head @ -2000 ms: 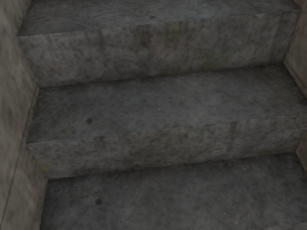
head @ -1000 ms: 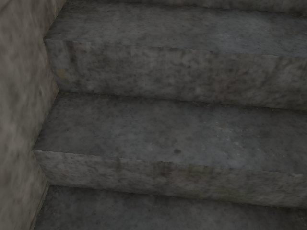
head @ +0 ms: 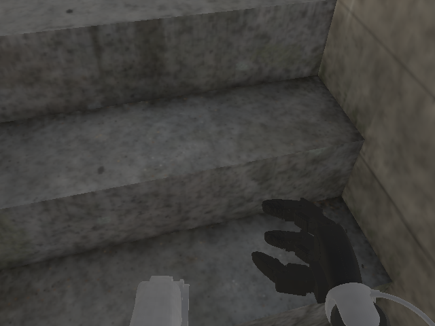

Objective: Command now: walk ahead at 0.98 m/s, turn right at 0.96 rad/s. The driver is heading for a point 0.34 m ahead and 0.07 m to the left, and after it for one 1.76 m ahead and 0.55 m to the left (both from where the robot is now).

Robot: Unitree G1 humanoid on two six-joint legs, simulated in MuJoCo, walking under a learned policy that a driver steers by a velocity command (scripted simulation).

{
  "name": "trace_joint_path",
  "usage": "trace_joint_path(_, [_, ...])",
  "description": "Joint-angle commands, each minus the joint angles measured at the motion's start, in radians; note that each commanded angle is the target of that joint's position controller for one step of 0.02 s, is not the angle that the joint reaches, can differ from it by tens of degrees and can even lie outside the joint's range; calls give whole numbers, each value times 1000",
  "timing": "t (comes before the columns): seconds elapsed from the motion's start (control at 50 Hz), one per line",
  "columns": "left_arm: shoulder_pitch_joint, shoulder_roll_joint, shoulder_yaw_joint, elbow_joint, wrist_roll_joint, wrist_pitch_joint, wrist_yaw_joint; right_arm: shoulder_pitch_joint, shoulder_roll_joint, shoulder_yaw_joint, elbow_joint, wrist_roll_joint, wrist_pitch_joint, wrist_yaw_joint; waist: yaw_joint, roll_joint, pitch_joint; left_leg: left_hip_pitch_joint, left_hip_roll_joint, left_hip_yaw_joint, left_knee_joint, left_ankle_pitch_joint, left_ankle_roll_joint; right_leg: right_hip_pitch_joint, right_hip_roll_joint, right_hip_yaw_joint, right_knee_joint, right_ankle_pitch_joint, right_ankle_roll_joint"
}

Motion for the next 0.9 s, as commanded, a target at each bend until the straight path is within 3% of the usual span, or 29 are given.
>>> trace_joint_path(0.02, [-13, 137, 34, -10, -29, -24, 12, -285, -47, -8, -146, 16, 0, -7, -24, 112, 120, 50, 9, 94, -312, 0, -1, -249, -242, 287, -436, 74, 59])
trace_joint_path(0.04, [-10, 145, 34, -20, -54, -6, 50, -296, -86, -13, -140, 46, 14, -11, 1, 102, 89, 263, 16, 168, -566, 9, -30, -313, -277, 267, -533, 355, 26])
trace_joint_path(0.1, [3, 166, 56, -30, -24, 33, 85, 5, -70, -27, -8, 50, 29, -27, -75, -93, -200, 553, -40, 233, -758, 5, 23, 71, -327, 88, -346, 1417, 74])
trace_joint_path(0.12, [-43, 173, 66, -61, -43, 30, 95, 83, -69, -26, 39, 69, 31, -19, -97, -127, -291, 672, -68, 228, -936, -53, 55, 164, -364, 25, -306, 1698, 79])
trace_joint_path(0.16, [-95, 170, 77, -115, -55, 3, 83, 121, -206, -88, 63, 123, 33, -5, -120, -84, -384, 922, -164, 200, -1243, -252, 28, 217, -394, 68, -129, 2028, 49])
trace_joint_path(0.18, [-128, 205, 89, -145, -62, -34, 65, 232, -265, -114, 58, 139, 40, -4, -205, -43, -404, 995, -185, 136, -1513, -335, 29, 300, -441, 78, 38, 2089, 48])
trace_joint_path(0.2, [-61, 110, 91, -178, -98, -33, 38, 164, -359, -166, 145, 134, 19, 16, -79, 255, -485, 1281, -111, -170, -1666, -412, 189, 16, -268, 55, 445, 1483, 151])
trace_joint_path(0.22, [-229, 2, 50, -210, -29, -49, 21, 306, -339, -172, 212, 97, 44, 33, -224, 401, -343, 1249, 39, -540, -1865, -160, 309, -282, -93, -5, 964, 317, 188])
trace_joint_path(0.24, [-302, -74, 23, -332, 15, -46, 1, 156, -280, -159, 220, 70, 56, 21, -101, 205, -308, 1246, 49, -771, -2045, -299, 380, -621, -33, 174, 1416, 221, 159])
trace_joint_path(0.26, [-273, -105, -13, -372, 38, -29, -6, 98, -269, -165, 235, 71, 54, 3, -38, 44, -187, 1147, 86, -819, -2096, -497, 357, -738, -90, 134, 1585, 182, 126])
trace_joint_path(0.28, [-253, -151, -48, -407, 50, -18, -9, 139, -269, -170, 288, 60, 36, -10, 10, 12, -60, 1041, 80, -724, -2120, -409, 324, -801, -164, 100, 1634, 146, 107])
trace_joint_path(0.36, [-295, -126, -71, -437, 18, 48, 17, 248, -295, -183, 398, 88, -40, 5, 51, -140, 132, 980, -8, -392, -2142, -37, 213, -865, -291, 15, 1559, 75, 144])
trace_joint_path(0.44, [-539, -196, -112, -555, -10, 18, 32, 410, -366, -203, 420, 38, -68, 12, -22, -27, 165, 964, 1, -357, -2258, 56, 239, -979, -346, -68, 1574, -90, 118])
trace_joint_path(0.46, [-564, -178, -103, -579, 26, 5, 32, 513, -397, -217, 444, 31, -84, 18, -68, 45, 97, 1113, 44, -425, -2271, 124, 261, -1053, -348, -80, 1642, -135, 94])
trace_joint_path(0.48, [-629, -175, -108, -591, 2, -5, 28, 569, -390, -220, 455, 7, -82, 18, -93, 96, 153, 1161, 53, -360, -2264, 248, 249, -1154, -349, -97, 1664, -219, 85])
trace_joint_path(0.54, [-655, -204, -130, -623, -17, 30, 35, 658, -313, -225, 520, 61, -87, 39, -87, 111, 35, 1154, -17, -250, -2381, 603, 227, -831, -359, -199, 1162, -198, 74])
trace_joint_path(0.56, [-559, -173, -129, -598, -74, 47, 41, 542, -362, -238, 458, 88, -72, 50, -13, 92, -79, 931, -51, -177, -2464, 912, 214, -261, -309, -247, 620, -331, 79])
trace_joint_path(0.58, [-435, -100, -86, -526, -94, 48, 45, 574, -400, -253, 453, 100, -94, 66, 15, 79, -228, 929, -22, -243, -2329, 1367, 218, 49, -250, -261, 591, -326, 81])
trace_joint_path(0.6, [-233, -51, -40, -480, -105, 50, 64, 506, -536, -278, 413, 104, -122, 79, 140, 169, -344, 1033, 35, -254, -2114, 1793, 204, 158, -199, -267, 570, -476, 136])
trace_joint_path(0.62, [15, 80, 16, -398, -72, 42, 78, 323, -559, -302, 352, 129, -166, 107, 313, 128, -503, 978, -8, -278, -1728, 1935, 140, 404, -236, -127, 494, -391, 116])
trace_joint_path(0.64, [146, 243, 66, -339, -45, 33, 103, 103, -450, -285, 234, 161, -161, 140, 359, -316, -507, 735, -218, -212, -1241, 1156, 60, 397, -511, 505, -18, -798, 48])
trace_joint_path(0.66, [-110, 175, 47, -340, -43, 8, 98, 58, -283, -255, 156, 88, -124, 140, 164, -408, -428, 563, -262, -208, -862, 376, 26, 266, -644, 927, -295, -808, 29])
trace_joint_path(0.68, [-279, 75, 12, -327, -51, 2, 81, 152, -214, -221, 116, 27, -77, 128, 19, -300, -278, 483, -214, -182, -633, 349, 37, 114, -627, 861, -263, -922, 31])
trace_joint_path(0.7, [-329, -63, -21, -259, -47, 6, 55, 222, -191, -206, 109, 5, -27, 119, -78, -109, -196, 399, -164, -157, -526, 342, 55, 53, -620, 683, -124, -880, -8])
trace_joint_path(0.74, [-262, -138, -45, -125, -13, -18, 52, 311, -101, -154, 88, 16, 23, 84, -155, -60, 23, 274, -136, -134, -351, 247, 62, -108, -605, 320, -38, -540, 40])
trace_joint_path(0.76, [-208, -82, -35, -76, 4, -46, 37, 304, -83, -139, 62, 22, 46, 80, -157, -57, 57, 199, -135, -127, -275, 168, 70, -51, -564, 184, -109, -405, 64])
trace_joint_path(0.8, [-204, -32, -26, -62, -15, -83, 46, 273, -135, -148, 48, 61, 72, 87, -156, -83, 134, 91, -107, -175, -257, 116, 37, -29, -602, 66, -222, -210, 91])
trace_joint_path(0.82, [-131, -7, -27, -39, -1, -95, 52, 210, -139, -156, 39, 63, 96, 77, -117, -90, 157, 6, -147, -113, -7, 21, 32, 30, -647, 51, -279, -94, 52])
trace_joint_path(0.9, [-144, 153, -8, -67, -28, -114, 70, 79, -192, -163, -47, 31, 174, 55, -171, 30, 238, -148, -107, -110, 19, -100, 23, 131, -705, -145, -454, 107, 99])
Next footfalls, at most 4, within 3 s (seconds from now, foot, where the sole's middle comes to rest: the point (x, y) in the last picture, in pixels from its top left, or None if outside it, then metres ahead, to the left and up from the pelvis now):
0.20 left None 0.20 0.11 -0.55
0.60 right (284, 272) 0.49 -0.10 -0.35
1.08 left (114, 146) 0.65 0.28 -0.15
1.50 right None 0.98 0.26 0.05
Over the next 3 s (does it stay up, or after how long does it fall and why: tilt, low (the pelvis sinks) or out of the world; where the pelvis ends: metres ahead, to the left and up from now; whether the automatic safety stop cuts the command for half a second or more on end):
stays up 2.08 0.61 0.82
